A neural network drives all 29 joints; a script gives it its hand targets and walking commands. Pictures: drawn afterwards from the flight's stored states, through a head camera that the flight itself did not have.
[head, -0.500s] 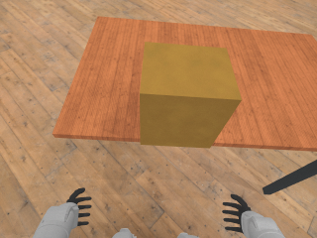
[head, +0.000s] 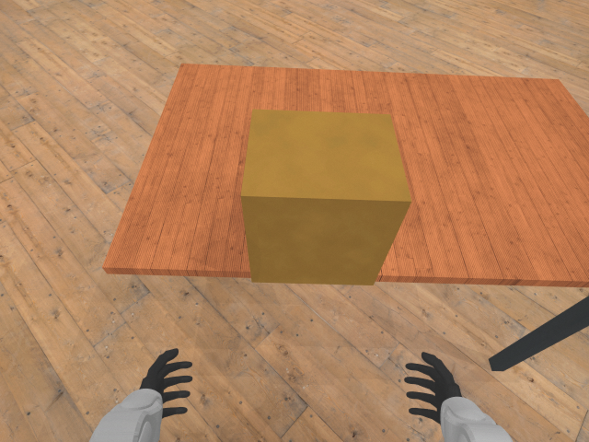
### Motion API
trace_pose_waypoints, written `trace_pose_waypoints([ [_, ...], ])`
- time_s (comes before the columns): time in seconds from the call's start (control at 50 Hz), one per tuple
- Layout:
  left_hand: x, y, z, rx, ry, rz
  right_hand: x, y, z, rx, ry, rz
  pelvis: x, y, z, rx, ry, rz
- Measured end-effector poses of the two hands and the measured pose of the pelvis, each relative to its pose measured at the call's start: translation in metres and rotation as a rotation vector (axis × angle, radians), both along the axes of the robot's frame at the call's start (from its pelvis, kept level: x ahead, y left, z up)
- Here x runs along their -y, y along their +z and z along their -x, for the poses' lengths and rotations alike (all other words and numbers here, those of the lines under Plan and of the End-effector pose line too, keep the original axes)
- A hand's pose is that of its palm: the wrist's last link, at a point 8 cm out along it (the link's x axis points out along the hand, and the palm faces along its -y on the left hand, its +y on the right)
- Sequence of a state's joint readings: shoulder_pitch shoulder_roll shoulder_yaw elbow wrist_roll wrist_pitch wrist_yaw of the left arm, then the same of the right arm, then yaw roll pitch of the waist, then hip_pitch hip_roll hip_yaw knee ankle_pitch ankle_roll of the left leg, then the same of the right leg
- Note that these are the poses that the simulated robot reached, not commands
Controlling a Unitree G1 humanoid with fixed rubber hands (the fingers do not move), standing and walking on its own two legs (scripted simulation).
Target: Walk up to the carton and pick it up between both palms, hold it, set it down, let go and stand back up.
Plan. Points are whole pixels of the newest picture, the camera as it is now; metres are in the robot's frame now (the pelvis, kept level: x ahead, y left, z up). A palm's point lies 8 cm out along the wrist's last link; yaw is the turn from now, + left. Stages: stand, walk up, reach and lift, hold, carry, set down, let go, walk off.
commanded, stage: reach and lift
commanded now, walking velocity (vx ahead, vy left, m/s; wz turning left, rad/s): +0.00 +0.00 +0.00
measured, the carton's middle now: (316, 203) +0.47 -0.02 +0.03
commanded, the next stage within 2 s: none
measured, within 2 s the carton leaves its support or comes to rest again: neither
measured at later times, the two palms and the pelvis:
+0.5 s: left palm (139, 433) +0.16 +0.21 -0.06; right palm out of the picture +0.14 -0.20 -0.05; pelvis -0.01 +0.02 +0.00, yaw -2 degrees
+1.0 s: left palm (151, 361) +0.24 +0.21 -0.03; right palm (466, 381) +0.21 -0.21 -0.02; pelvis +0.04 +0.03 +0.01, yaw -2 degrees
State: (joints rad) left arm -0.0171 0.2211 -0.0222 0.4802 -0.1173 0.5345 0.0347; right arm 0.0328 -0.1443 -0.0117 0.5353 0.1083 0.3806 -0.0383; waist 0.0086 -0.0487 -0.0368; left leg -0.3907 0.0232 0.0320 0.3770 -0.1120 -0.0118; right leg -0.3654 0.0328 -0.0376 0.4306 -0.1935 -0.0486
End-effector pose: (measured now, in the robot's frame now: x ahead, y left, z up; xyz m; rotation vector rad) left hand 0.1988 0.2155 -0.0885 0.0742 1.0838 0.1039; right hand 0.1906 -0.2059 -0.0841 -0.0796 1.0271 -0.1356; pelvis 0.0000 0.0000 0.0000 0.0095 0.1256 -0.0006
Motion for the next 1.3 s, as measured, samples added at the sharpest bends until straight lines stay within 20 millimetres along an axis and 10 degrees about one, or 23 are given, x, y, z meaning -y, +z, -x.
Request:
trace_pose_waypoints([
  [0.12, 0.005, 0.023, -0.011, 0.089, -0.051, 0.011, -0.024, 0.007, 0.014, 0.03, 0.003, -0.03, -0.003, 0.006, 0.0, 0.061, -0.003, 0.008],
  [0.34, -0.006, 0.015, 0.062, 0.072, 0.004, -0.021, -0.021, 0.01, 0.074, 0.088, -0.04, -0.006, -0.016, 0.006, 0.006, 0.092, -0.038, 0.001],
  [0.86, 0.008, 0.061, -0.025, 0.391, -0.023, -0.014, -0.008, 0.057, 0.001, 0.376, 0.008, -0.015, -0.035, 0.008, -0.029, 0.068, -0.055, 0.004],
  [1.3, 0.021, 0.077, -0.061, 0.683, -0.033, 0.0, -0.003, 0.076, -0.058, 0.645, 0.041, -0.028, -0.02, 0.008, -0.052, 0.068, -0.014, -0.002],
])
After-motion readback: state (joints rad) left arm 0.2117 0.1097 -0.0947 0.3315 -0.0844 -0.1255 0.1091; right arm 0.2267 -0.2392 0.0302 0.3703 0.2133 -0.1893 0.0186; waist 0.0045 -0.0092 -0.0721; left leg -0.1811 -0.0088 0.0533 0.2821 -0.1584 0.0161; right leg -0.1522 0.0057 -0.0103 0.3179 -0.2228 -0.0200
